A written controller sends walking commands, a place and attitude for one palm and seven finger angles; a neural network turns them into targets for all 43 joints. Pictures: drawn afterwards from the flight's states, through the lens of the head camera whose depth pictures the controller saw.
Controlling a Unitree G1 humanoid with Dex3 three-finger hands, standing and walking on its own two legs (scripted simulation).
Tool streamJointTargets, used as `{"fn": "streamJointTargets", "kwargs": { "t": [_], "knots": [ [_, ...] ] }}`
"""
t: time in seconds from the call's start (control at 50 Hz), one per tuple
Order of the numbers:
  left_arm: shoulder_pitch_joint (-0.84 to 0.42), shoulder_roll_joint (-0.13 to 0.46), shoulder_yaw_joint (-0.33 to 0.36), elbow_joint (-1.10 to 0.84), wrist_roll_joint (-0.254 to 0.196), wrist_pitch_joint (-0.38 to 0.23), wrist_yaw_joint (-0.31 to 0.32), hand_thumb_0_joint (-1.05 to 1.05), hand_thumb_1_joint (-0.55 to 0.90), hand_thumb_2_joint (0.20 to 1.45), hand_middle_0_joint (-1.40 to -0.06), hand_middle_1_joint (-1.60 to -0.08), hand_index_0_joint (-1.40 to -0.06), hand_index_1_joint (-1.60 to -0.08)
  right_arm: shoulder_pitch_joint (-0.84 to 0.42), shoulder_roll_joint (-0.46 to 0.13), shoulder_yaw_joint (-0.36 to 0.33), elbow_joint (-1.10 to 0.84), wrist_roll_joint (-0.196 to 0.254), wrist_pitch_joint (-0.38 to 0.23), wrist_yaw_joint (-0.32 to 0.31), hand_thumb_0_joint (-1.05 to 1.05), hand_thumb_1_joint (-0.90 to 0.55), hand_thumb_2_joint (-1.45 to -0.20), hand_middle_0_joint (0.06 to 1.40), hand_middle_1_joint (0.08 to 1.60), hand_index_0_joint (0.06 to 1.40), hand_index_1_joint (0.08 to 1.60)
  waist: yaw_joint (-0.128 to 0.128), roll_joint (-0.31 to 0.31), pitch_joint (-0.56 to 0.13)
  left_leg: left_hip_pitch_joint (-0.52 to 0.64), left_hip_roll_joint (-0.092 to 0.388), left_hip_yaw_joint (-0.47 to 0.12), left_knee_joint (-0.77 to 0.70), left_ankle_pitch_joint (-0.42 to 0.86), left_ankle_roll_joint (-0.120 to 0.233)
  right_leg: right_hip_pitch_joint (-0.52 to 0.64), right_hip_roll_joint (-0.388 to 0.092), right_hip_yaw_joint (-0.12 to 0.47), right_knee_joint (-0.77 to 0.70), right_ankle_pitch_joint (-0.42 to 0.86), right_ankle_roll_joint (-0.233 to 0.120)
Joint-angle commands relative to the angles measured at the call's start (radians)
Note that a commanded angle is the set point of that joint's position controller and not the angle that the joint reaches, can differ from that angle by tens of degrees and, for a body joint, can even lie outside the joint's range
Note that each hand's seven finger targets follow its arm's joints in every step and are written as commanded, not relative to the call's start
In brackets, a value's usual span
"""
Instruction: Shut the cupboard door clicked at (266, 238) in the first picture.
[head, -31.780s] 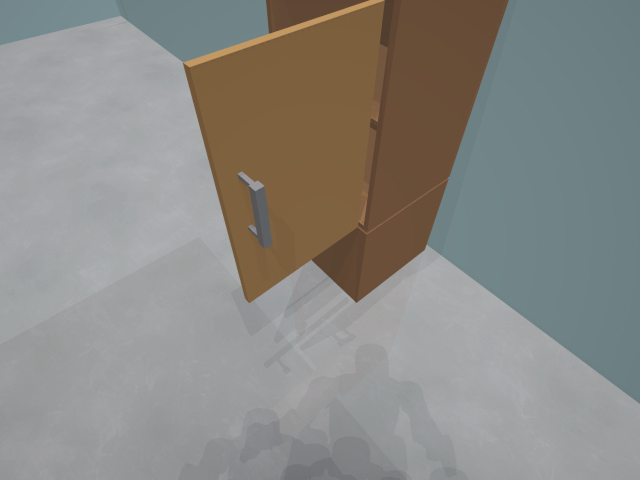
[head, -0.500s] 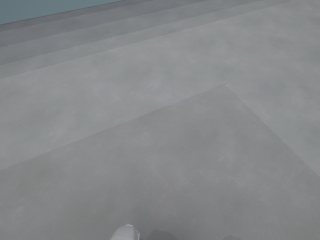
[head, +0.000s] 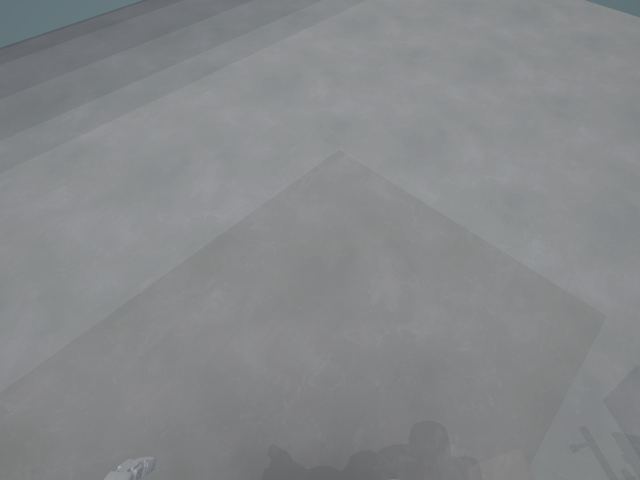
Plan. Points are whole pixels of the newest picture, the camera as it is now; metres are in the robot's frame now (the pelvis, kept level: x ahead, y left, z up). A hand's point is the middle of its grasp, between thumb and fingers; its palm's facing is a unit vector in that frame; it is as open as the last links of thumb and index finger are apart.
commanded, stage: turn to face it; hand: left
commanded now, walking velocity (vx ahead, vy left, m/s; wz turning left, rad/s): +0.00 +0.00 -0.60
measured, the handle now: out of the picture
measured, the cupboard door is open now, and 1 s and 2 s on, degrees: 57 57 57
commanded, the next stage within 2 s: none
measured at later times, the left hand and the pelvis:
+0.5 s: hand (200, 451) +0.17 +0.19 -0.18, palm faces -0.25 -0.95 -0.20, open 7.4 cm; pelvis +0.03 +0.01 -0.01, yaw -17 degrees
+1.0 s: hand (263, 417) +0.22 +0.10 -0.16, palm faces -0.54 -0.80 -0.25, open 7.4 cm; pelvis +0.03 -0.02 +0.00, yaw -34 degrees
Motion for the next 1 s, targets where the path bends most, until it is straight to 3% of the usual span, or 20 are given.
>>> {"fn": "streamJointTargets", "kwargs": {
  "t": [0.0, 0.02, 0.04, 0.08, 0.14, 0.28, 0.34, 0.36, 0.38, 0.4, 0.42, 0.5, 0.66, 0.72, 0.74, 0.76, 0.78, 0.82, 0.86, 0.98],
  "knots": [
    [0.125, 0.135, 0.025, -0.053, 0.004, -0.053, 0.008, 0.0, 0.9, 0.9, -0.2, -0.3, -0.2, -0.3, 0.007, -0.185, -0.057, -0.063, 0.019, -0.013, 0.003, 0.0, -0.9, -0.9, 0.2, 0.3, 0.2, 0.3, 0.054, 0.021, -0.186, -0.076, 0.117, -0.04, 0.188, 0.359, 0.011, 0.332, -0.06, 0.069, -0.351, 0.366, -0.072],
    [0.19, 0.243, 0.047, -0.033, 0.009, -0.064, 0.022, 0.0, 0.9, 0.9, -0.2, -0.3, -0.2, -0.3, -0.047, -0.097, -0.032, -0.114, 0.022, -0.012, 0.005, 0.0, -0.9, -0.9, 0.2, 0.3, 0.2, 0.3, 0.096, -0.305, -0.172, -0.372, -0.049, -0.004, 0.423, -0.259, -0.048, 0.47, -0.316, 0.406, -0.387, 0.764, -0.183],
    [0.223, 0.271, 0.045, -0.024, -0.007, -0.061, 0.034, 0.0, 0.9, 0.9, -0.2, -0.3, -0.2, -0.3, -0.073, -0.116, -0.022, -0.132, 0.021, 0.004, -0.009, 0.0, -0.9, -0.9, 0.2, 0.3, 0.2, 0.3, 0.109, -0.254, -0.176, -0.409, -0.069, -0.162, 0.586, -0.35, -0.051, 0.398, -0.384, 0.452, -0.372, 0.915, -0.268],
    [0.139, 0.22, 0.044, -0.04, -0.007, -0.061, 0.051, 0.0, 0.9, 0.9, -0.2, -0.3, -0.2, -0.3, -0.091, -0.127, -0.025, -0.122, 0.022, 0.001, -0.021, 0.0, -0.9, -0.9, 0.2, 0.3, 0.2, 0.3, 0.072, -0.305, -0.155, -0.508, -0.052, -0.257, 0.684, -0.258, -0.054, 0.402, -0.311, 0.436, -0.363, 0.843, -0.275],
    [0.033, 0.162, 0.024, -0.077, -0.005, -0.063, 0.05, 0.0, 0.9, 0.9, -0.2, -0.3, -0.2, -0.3, -0.049, -0.11, -0.023, -0.08, 0.018, 0.007, -0.007, 0.0, -0.9, -0.9, 0.2, 0.3, 0.2, 0.3, 0.014, -0.162, -0.159, -0.368, -0.049, -0.228, 0.585, -0.109, -0.072, 0.272, -0.212, 0.279, -0.356, 0.732, -0.224],
    [0.014, 0.186, 0.034, -0.079, 0.005, -0.056, 0.042, 0.0, 0.9, 0.9, -0.2, -0.3, -0.2, -0.3, -0.032, -0.095, -0.022, -0.093, 0.024, 0.002, -0.004, 0.0, -0.9, -0.9, 0.2, 0.3, 0.2, 0.3, 0.005, -0.172, -0.126, -0.234, -0.104, -0.204, 0.269, -0.088, -0.065, 0.177, -0.185, 0.361, -0.365, 0.556, -0.227],
    [-0.025, 0.179, 0.036, -0.081, -0.003, -0.046, 0.038, 0.0, 0.9, 0.9, -0.2, -0.3, -0.2, -0.3, 0.056, -0.098, -0.021, -0.07, 0.026, -0.01, -0.012, 0.0, -0.9, -0.9, 0.2, 0.3, 0.2, 0.3, -0.039, -0.164, -0.133, -0.05, -0.132, -0.186, 0.012, 0.067, -0.053, 0.088, -0.132, 0.369, -0.29, 0.49, -0.162],
    [-0.025, 0.147, 0.031, -0.089, -0.011, -0.04, 0.036, 0.0, 0.9, 0.9, -0.2, -0.3, -0.2, -0.3, 0.086, -0.128, -0.026, -0.061, 0.023, -0.019, -0.015, 0.0, -0.9, -0.9, 0.2, 0.3, 0.2, 0.3, -0.048, -0.108, -0.138, 0.07, -0.095, -0.212, -0.113, 0.141, -0.04, -0.003, -0.079, 0.341, -0.233, 0.392, -0.115],
    [0.018, 0.085, 0.02, -0.098, -0.018, -0.034, 0.03, 0.0, 0.9, 0.9, -0.2, -0.3, -0.2, -0.3, 0.104, -0.215, -0.039, -0.063, 0.008, -0.028, -0.018, 0.0, -0.9, -0.9, 0.2, 0.3, 0.2, 0.3, -0.041, 0.139, -0.158, 0.171, 0.113, -0.437, -0.199, 0.218, 0.038, -0.148, 0.056, 0.24, -0.074, 0.111, -0.054],
    [0.021, 0.066, 0.01, -0.117, -0.016, -0.038, 0.025, 0.0, 0.9, 0.9, -0.2, -0.3, -0.2, -0.3, 0.133, -0.274, -0.049, -0.079, 0.005, -0.024, -0.017, 0.0, -0.9, -0.9, 0.2, 0.3, 0.2, 0.3, -0.05, 0.285, -0.166, 0.151, 0.316, -0.603, -0.236, 0.333, 0.152, -0.192, 0.097, 0.107, 0.175, -0.248, -0.017],
    [-0.008, 0.087, 0.016, -0.113, -0.004, -0.033, 0.024, 0.0, 0.9, 0.9, -0.2, -0.3, -0.2, -0.3, 0.121, -0.258, -0.044, -0.072, -0.002, -0.028, -0.024, 0.0, -0.9, -0.9, 0.2, 0.3, 0.2, 0.3, -0.059, 0.255, -0.163, 0.091, 0.334, -0.609, -0.252, 0.338, 0.186, -0.196, 0.063, 0.143, 0.341, -0.252, -0.005],
    [0.001, 0.066, 0.024, -0.082, -0.006, -0.021, -0.005, 0.0, 0.9, 0.9, -0.2, -0.3, -0.2, -0.3, -0.028, -0.181, -0.026, -0.113, -0.001, -0.024, -0.025, 0.0, -0.9, -0.9, 0.2, 0.3, 0.2, 0.3, 0.006, 0.15, -0.089, 0.026, 0.19, -0.297, -0.223, 0.35, 0.15, -0.178, -0.003, 0.076, 0.402, -0.09, 0.019],
    [-0.05, 0.033, 0.005, -0.103, -0.006, -0.028, -0.007, 0.0, 0.9, 0.9, -0.2, -0.3, -0.2, -0.3, 0.06, -0.215, -0.054, -0.053, 0.002, -0.016, -0.01, 0.0, -0.9, -0.9, 0.2, 0.3, 0.2, 0.3, -0.045, 0.215, -0.15, 0.122, 0.211, -0.169, -0.124, 0.504, 0.145, -0.031, 0.025, -0.024, 0.007, -0.064, 0.001],
    [0.044, 0.066, 0.013, -0.077, -0.004, -0.039, -0.001, 0.0, 0.9, 0.9, -0.2, -0.3, -0.2, -0.3, 0.021, -0.219, -0.061, -0.059, 0.01, -0.01, -0.004, 0.0, -0.9, -0.9, 0.2, 0.3, 0.2, 0.3, 0.015, 0.153, -0.16, 0.013, 0.179, -0.106, 0.019, 0.389, 0.068, 0.185, 0.032, -0.033, -0.29, 0.17, -0.028],
    [0.1, 0.137, 0.025, -0.058, 0.002, -0.048, 0.007, 0.0, 0.9, 0.9, -0.2, -0.3, -0.2, -0.3, 0.014, -0.184, -0.058, -0.072, 0.019, -0.008, 0.002, 0.0, -0.9, -0.9, 0.2, 0.3, 0.2, 0.3, 0.044, -0.002, -0.174, -0.122, 0.116, -0.06, 0.151, 0.209, 0.008, 0.331, -0.073, 0.094, -0.391, 0.297, -0.068],
    [0.137, 0.24, 0.044, -0.045, 0.01, -0.058, 0.022, 0.0, 0.9, 0.9, -0.2, -0.3, -0.2, -0.3, -0.032, -0.097, -0.035, -0.122, 0.021, -0.005, 0.006, 0.0, -0.9, -0.9, 0.2, 0.3, 0.2, 0.3, 0.074, -0.335, -0.137, -0.399, -0.047, -0.02, 0.376, -0.296, -0.052, 0.417, -0.323, 0.426, -0.443, 0.572, -0.176],
    [0.181, 0.265, 0.04, -0.039, -0.005, -0.055, 0.028, 0.0, 0.9, 0.9, -0.2, -0.3, -0.2, -0.3, -0.068, -0.126, -0.025, -0.141, 0.019, 0.01, -0.003, 0.0, -0.9, -0.9, 0.2, 0.3, 0.2, 0.3, 0.099, -0.251, -0.135, -0.403, -0.059, -0.163, 0.533, -0.321, -0.048, 0.316, -0.377, 0.459, -0.433, 0.646, -0.253],
    [0.09, 0.209, 0.039, -0.049, -0.004, -0.057, 0.047, 0.0, 0.9, 0.9, -0.2, -0.3, -0.2, -0.3, -0.089, -0.128, -0.03, -0.123, 0.019, 0.013, -0.014, 0.0, -0.9, -0.9, 0.2, 0.3, 0.2, 0.3, 0.053, -0.29, -0.108, -0.48, -0.046, -0.247, 0.642, -0.22, -0.052, 0.306, -0.292, 0.431, -0.418, 0.624, -0.257],
    [0.014, 0.162, 0.024, -0.075, -0.005, -0.059, 0.045, 0.0, 0.9, 0.9, -0.2, -0.3, -0.2, -0.3, -0.05, -0.126, -0.032, -0.091, 0.017, 0.012, -0.005, 0.0, -0.9, -0.9, 0.2, 0.3, 0.2, 0.3, 0.005, -0.196, -0.117, -0.407, -0.043, -0.232, 0.608, -0.104, -0.068, 0.256, -0.215, 0.299, -0.396, 0.608, -0.222],
    [0.033, 0.179, 0.027, -0.073, 0.003, -0.059, 0.04, 0.0, 0.9, 0.9, -0.2, -0.3, -0.2, -0.3, -0.056, -0.105, -0.026, -0.101, 0.02, 0.009, 0.0, 0.0, -0.9, -0.9, 0.2, 0.3, 0.2, 0.3, 0.013, -0.169, -0.117, -0.292, -0.094, -0.206, 0.361, -0.083, -0.069, 0.19, -0.187, 0.351, -0.398, 0.498, -0.229]
  ]
}}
